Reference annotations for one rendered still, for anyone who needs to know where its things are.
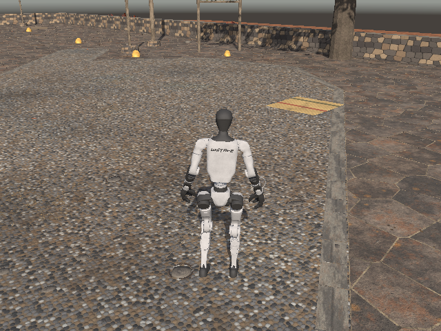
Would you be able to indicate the robot right shin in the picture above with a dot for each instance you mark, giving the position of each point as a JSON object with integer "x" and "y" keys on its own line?
{"x": 234, "y": 247}

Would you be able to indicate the right robot thigh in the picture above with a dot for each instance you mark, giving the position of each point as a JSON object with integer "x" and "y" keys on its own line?
{"x": 236, "y": 209}

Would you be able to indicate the left robot upper arm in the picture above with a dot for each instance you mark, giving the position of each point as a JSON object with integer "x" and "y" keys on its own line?
{"x": 200, "y": 145}

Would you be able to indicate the left robot forearm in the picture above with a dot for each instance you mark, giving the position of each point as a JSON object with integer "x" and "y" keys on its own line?
{"x": 188, "y": 180}

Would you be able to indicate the right robot forearm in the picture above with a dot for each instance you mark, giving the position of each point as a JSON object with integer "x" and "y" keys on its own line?
{"x": 256, "y": 184}

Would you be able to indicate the robot right hand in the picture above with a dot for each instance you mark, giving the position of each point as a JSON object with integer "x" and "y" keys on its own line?
{"x": 259, "y": 198}

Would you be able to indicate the robot left hand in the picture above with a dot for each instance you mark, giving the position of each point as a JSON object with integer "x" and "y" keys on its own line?
{"x": 190, "y": 192}

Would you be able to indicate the right robot upper arm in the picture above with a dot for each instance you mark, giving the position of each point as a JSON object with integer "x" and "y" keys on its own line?
{"x": 247, "y": 158}

